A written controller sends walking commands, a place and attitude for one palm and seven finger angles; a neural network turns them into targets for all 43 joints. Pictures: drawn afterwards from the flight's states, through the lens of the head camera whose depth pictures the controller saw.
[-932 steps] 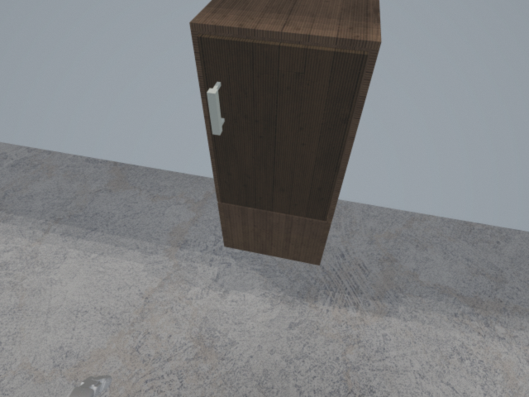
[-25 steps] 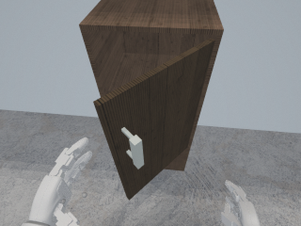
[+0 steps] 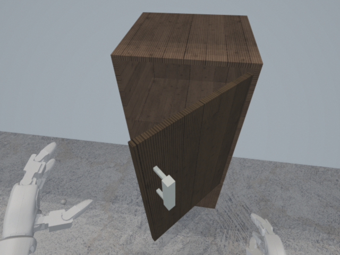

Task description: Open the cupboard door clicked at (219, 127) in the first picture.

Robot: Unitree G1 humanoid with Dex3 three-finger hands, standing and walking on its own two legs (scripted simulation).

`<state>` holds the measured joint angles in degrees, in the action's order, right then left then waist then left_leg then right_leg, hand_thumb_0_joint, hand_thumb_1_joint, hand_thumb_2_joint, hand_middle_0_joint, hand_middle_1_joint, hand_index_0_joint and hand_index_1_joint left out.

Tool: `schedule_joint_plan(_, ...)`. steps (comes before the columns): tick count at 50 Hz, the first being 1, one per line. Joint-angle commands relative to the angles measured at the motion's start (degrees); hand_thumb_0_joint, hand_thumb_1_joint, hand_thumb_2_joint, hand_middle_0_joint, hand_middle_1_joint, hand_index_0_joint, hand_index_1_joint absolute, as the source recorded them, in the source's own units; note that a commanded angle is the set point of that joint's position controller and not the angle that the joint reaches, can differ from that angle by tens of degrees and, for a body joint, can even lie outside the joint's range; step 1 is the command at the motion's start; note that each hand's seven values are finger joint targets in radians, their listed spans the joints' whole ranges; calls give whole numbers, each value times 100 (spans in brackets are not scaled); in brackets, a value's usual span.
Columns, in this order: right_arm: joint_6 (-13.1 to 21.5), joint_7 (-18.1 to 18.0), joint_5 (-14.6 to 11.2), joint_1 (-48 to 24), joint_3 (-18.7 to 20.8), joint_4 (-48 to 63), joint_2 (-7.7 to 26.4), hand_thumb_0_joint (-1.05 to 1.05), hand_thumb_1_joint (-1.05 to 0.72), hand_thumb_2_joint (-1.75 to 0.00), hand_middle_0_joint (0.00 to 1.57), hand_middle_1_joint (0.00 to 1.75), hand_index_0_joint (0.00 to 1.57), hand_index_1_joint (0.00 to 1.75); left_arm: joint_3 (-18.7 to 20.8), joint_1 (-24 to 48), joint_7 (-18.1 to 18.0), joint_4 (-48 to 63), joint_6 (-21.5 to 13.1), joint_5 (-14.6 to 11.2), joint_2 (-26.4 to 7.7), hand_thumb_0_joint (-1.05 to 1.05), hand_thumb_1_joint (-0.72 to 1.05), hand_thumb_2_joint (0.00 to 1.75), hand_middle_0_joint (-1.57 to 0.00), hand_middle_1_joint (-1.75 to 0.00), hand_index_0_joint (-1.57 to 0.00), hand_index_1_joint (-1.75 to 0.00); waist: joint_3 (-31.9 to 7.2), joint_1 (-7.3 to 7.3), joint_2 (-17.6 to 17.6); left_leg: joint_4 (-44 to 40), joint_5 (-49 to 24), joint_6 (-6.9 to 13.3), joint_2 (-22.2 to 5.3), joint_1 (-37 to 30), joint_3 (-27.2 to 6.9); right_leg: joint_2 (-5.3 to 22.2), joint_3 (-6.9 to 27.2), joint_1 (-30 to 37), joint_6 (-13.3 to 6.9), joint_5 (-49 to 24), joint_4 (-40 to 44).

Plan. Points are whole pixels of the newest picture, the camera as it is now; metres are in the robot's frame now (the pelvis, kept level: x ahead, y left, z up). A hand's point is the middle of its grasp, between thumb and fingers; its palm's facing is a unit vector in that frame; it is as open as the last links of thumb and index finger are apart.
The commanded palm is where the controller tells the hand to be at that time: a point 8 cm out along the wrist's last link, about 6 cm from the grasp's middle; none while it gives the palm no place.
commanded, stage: draw the hand back to the body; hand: left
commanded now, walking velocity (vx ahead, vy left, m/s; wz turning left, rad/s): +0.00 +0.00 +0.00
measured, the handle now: (163, 188) +0.28 +0.06 +0.01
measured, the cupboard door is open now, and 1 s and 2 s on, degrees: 49 49 49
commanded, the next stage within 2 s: step back with the hand held close in 0.66 s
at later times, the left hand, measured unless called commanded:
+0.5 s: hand (44, 180) +0.19 +0.25 +0.16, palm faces +0.43 -0.81 -0.40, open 7.6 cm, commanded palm +0.14 +0.28 +0.18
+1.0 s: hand (51, 179) +0.20 +0.24 +0.16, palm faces +0.36 -0.80 -0.48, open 7.4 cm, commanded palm +0.13 +0.28 +0.19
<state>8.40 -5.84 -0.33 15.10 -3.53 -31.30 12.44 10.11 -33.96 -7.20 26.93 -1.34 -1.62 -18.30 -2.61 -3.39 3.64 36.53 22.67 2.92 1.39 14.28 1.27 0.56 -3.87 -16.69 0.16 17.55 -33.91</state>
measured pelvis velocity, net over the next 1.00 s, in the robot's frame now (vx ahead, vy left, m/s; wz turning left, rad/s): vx -0.02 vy -0.02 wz -0.04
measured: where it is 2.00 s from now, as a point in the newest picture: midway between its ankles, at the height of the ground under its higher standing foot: outside the picture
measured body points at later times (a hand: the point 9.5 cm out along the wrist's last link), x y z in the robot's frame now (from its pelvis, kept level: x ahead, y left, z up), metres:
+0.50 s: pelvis +0.00 -0.01 +0.02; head -0.01 -0.03 +0.47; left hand +0.16 +0.29 +0.19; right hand +0.19 -0.23 -0.07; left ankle -0.04 +0.08 -0.73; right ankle +0.00 -0.12 -0.73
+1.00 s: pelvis -0.02 -0.02 +0.02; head +0.00 -0.04 +0.47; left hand +0.17 +0.28 +0.19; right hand +0.16 -0.26 -0.07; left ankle -0.04 +0.08 -0.73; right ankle +0.00 -0.12 -0.73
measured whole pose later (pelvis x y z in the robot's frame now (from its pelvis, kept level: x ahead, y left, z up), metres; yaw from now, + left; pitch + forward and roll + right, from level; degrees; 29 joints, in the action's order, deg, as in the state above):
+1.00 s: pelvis -0.02 -0.02 +0.02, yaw -2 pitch +0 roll -1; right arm 3.4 -4.1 0.2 9.1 -0.2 -33.9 14.4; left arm 21.5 -28.7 -6.4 22.7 -7.9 -2.1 -20.8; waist 1.5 -0.8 3.7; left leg 25.0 15.2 1.6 -0.3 9.6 2.9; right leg -1.6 -2.3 -12.2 -1.3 8.8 -21.1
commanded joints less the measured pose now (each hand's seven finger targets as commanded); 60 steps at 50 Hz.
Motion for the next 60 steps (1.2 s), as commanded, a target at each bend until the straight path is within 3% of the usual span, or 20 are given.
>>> schedule_joint_plan(1, 351, 8, 11, -693, 280, 802, 636, 0, -90, -90, 20, 30, 20, 30, 773, 427, -104, 1247, -420, -18, -816, 0, 44, 70, -18, -30, -18, -30, -252, -3, -4, -1009, -2822, -413, -423, -183, -434, 17, 117, 762, -163, -1336, 561)
schedule_joint_plan(7, 263, 73, 35, -849, 326, 659, 647, 0, -90, -90, 20, 30, 20, 30, 1270, 693, -89, 1068, -466, -84, -1041, 0, 65, 80, -19, -30, -19, -30, -185, -67, -128, -1330, -2898, -443, -428, -431, -356, 4, 147, 1142, -183, -1514, 856)
schedule_joint_plan(9, 233, 83, 36, -886, 332, 615, 656, 0, -90, -90, 20, 30, 20, 30, 1400, 837, -88, 1127, -509, -99, -1118, 0, 73, 82, -19, -30, -19, -30, -212, -78, 166, -1399, -3032, -457, -424, -540, -342, 11, 182, 1255, -196, -1589, 925)
schedule_joint_plan(14, 178, 109, 48, -977, 355, 513, 672, 0, -90, -90, 20, 30, 20, 30, 1691, 1247, -94, 1093, -555, -148, -1278, 0, 90, 90, -20, -30, -20, -30, -162, -77, 241, -1546, -2997, -446, -409, -679, -309, 4, 208, 1391, -201, -1659, 1111)
schedule_joint_plan(18, 110, 160, 36, -1026, 394, 477, 694, 0, -90, -90, 20, 30, 20, 30, 1299, 1020, 1, 683, -513, -163, -851, 0, 90, 90, -20, -30, -20, -30, 48, -42, 26, -1635, -2763, -363, -405, -719, -259, -2, 197, 1339, -182, -1569, 1261)
schedule_joint_plan(22, 55, 160, 50, -1086, 420, 487, 688, 0, -90, -90, 20, 30, 20, 30, 1438, 1116, 0, 768, -547, -156, -1055, 0, 90, 90, -20, -30, -20, -30, -61, -74, -184, -1689, -2355, -263, -357, -731, -208, -12, 247, 1440, -166, -1519, 1330)
schedule_joint_plan(28, 104, 105, 61, -1174, 410, 445, 644, 0, -90, -90, 20, 30, 20, 30, 1600, 1235, -40, 980, -603, -134, -1263, 0, 90, 90, -20, -30, -20, -30, -180, -102, 156, -1669, -2207, -212, -283, -758, -153, 16, 346, 1597, -202, -1587, 1422)
schedule_joint_plan(38, 144, 114, 45, -1193, 437, 346, 629, 0, -90, -90, 20, 30, 20, 30, 1443, 1149, 9, 536, -627, -167, -1054, 0, 90, 90, -20, -30, -20, -30, 211, -73, -113, -1727, -1834, -138, -275, -757, -98, 8, 396, 1389, -170, -1263, 1643)
schedule_joint_plan(39, 148, 103, 34, -1232, 435, 340, 652, 0, -90, -90, 20, 30, 20, 30, 1721, 1744, -39, 881, -675, -169, -1420, 0, 90, 90, -20, -30, -20, -30, 33, -63, -49, -1727, -1790, -131, -263, -806, -114, 9, 442, 1437, -166, -1238, 1642)
schedule_joint_plan(40, 54, 86, -43, -1043, 435, 548, 738, 0, -90, -90, 20, 30, 20, 30, 2406, 2119, -105, 929, -932, -116, -2034, 0, 90, 90, -20, -30, -20, -30, 464, 236, -285, -1511, -1281, -57, -347, -401, -246, 294, 1126, 782, -187, -1417, 1929)
schedule_joint_plan(41, -29, 81, 0, -1012, 476, 448, 679, 0, -90, -90, 20, 30, 20, 30, 2060, 1417, -48, 449, -954, -108, -1530, 0, 90, 90, -20, -30, -20, -30, 292, 266, -569, -1304, -1280, -40, -320, -541, -269, 442, 1156, 701, -207, -1468, 1979)
schedule_joint_plan(42, -93, 110, 20, -1064, 490, 481, 710, 0, -90, -90, 20, 30, 20, 30, 1892, 1150, -16, 365, -922, -96, -1377, 0, 90, 90, -20, -30, -20, -30, 272, 272, -585, -1222, -1358, -47, -294, -614, -242, 496, 1219, 610, -222, -1586, 2020)
schedule_joint_plan(44, -157, 117, 42, -1112, 504, 519, 733, 0, -90, -90, 20, 30, 20, 30, 1786, 1020, -3, 584, -1008, -72, -1316, 0, 90, 90, -20, -30, -20, -30, -38, 283, -236, -1225, -1592, -84, -325, -591, -191, 564, 1115, 738, -226, -1969, 1814)
schedule_joint_plan(48, -277, 104, 31, -1086, 573, 628, 796, 0, -90, -90, 20, 30, 20, 30, 1806, 516, -55, 798, -1027, -75, -1330, 0, 90, 90, -20, -30, -20, -30, -684, 275, -85, -1286, -2326, -112, -437, -555, -223, 523, 883, 1131, -179, -2792, 1323)
schedule_joint_plan(50, -358, 92, 14, -1074, 609, 716, 777, 0, -90, -90, 20, 30, 20, 30, 1991, 345, -91, 945, -1025, -84, -1474, 0, 90, 90, -20, -30, -20, -30, -876, 267, -334, -1262, -2676, -141, -490, -456, -264, 460, 838, 1244, -162, -3108, 1086)
schedule_joint_plan(54, -487, 59, -21, -1097, 662, 841, 724, 0, -90, -90, 20, 30, 20, 30, 2247, 187, -149, 1162, -1048, -99, -1676, 0, 90, 90, -20, -30, -20, -30, -938, 268, -406, -1157, -2735, -174, -498, -170, -302, 508, 871, 1248, -197, -3350, 852)
schedule_joint_plan(57, -519, 39, -28, -1105, 671, 867, 730, 0, -90, -90, 20, 30, 20, 30, 2228, 139, -178, 1110, -1066, -96, -1626, 0, 90, 90, -20, -30, -20, -30, -660, 280, -340, -1292, -2269, -119, -552, 117, -384, 426, 897, 1005, -143, -2731, 857)
schedule_joint_plan(58, -511, 31, -21, -1145, 678, 880, 783, 0, -90, -90, 20, 30, 20, 30, 2220, 200, -179, 1192, -1080, -75, -1626, 0, 90, 90, -20, -30, -20, -30, -604, 264, -49, -1371, -2220, -88, -571, 230, -441, 376, 860, 1018, -138, -2603, 801)
schedule_joint_plan(60, -489, 24, -4, -1091, 677, 909, 799, 0, -90, -90, 20, 30, 20, 30, 2195, 162, -196, 1208, -1112, -33, -1570, 0, 90, 90, -20, -30, -20, -30, -499, 249, 94, -1582, -1780, -10, -705, 648, -561, 237, 800, 1152, -73, -2174, 597)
